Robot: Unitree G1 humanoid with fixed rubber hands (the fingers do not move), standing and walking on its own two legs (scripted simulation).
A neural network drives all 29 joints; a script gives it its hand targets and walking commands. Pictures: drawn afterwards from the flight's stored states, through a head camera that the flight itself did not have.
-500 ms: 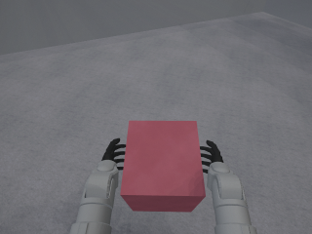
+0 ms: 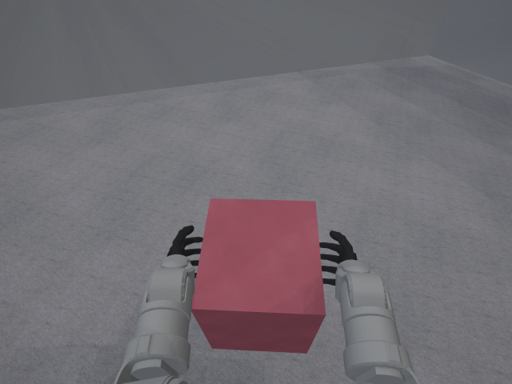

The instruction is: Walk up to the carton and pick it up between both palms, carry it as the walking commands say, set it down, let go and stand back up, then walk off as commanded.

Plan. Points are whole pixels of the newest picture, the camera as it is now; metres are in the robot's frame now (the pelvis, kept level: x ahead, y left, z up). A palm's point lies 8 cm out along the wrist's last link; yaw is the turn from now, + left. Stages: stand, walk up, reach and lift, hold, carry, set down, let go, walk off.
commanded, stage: set down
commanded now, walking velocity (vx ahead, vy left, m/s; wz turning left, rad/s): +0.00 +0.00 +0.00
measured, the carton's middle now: (260, 279) +0.34 +0.00 -0.05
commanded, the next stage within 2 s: none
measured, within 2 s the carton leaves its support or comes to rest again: neither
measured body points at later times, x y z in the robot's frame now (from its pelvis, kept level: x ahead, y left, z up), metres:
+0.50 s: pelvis -0.02 -0.03 -0.01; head +0.03 -0.02 +0.43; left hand +0.31 +0.15 -0.04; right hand +0.33 -0.14 -0.04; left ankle +0.01 +0.10 -0.74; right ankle +0.05 -0.12 -0.74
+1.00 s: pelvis -0.03 +0.02 -0.07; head +0.15 +0.01 +0.35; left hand +0.36 +0.14 -0.13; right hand +0.36 -0.15 -0.14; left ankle +0.01 +0.10 -0.74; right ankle +0.05 -0.12 -0.74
